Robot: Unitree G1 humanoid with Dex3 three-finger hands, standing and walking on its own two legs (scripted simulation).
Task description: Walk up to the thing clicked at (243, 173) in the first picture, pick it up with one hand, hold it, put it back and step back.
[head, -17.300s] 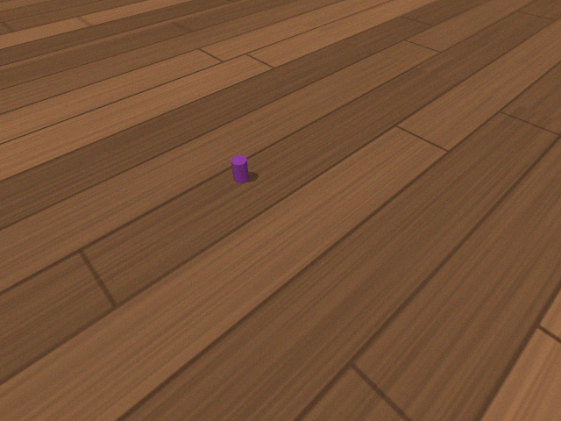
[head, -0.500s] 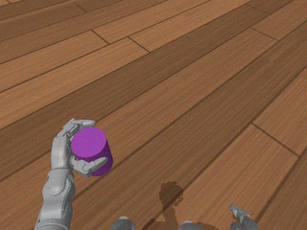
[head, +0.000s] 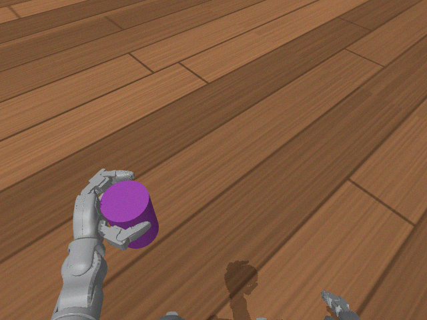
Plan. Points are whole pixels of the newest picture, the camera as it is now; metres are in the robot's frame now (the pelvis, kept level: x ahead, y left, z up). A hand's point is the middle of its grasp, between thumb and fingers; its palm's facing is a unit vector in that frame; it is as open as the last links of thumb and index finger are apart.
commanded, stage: hold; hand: left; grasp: from the side
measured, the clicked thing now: (132, 216) +0.33 +0.17 +0.00
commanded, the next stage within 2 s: none
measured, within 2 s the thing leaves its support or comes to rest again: neither
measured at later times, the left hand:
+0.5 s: hand (120, 207) +0.32 +0.18 +0.05, palm faces +0.14 -0.99 -0.02, open 11.4 cm
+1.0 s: hand (119, 209) +0.31 +0.18 +0.05, palm faces +0.14 -0.99 -0.02, open 11.4 cm
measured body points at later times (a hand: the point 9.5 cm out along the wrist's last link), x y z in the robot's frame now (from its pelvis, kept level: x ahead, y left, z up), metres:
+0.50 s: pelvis +0.00 +0.00 +0.01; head +0.03 +0.01 +0.46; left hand +0.31 +0.23 +0.05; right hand +0.13 -0.24 -0.10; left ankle +0.03 +0.13 -0.69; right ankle +0.00 -0.13 -0.69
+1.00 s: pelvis -0.01 +0.00 +0.01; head +0.03 +0.01 +0.46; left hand +0.30 +0.23 +0.05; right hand +0.12 -0.24 -0.09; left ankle +0.03 +0.13 -0.69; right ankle +0.00 -0.13 -0.69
